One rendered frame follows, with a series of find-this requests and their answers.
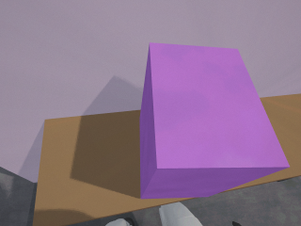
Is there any carton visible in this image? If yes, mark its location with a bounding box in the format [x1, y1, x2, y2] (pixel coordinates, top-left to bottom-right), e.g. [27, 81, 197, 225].
[139, 42, 290, 200]

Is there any robot right thigh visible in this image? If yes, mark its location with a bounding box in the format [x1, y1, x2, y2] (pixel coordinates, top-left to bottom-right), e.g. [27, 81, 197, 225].
[159, 202, 202, 226]

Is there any table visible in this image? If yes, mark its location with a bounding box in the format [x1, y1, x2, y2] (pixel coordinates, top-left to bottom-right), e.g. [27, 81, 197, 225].
[32, 93, 301, 226]

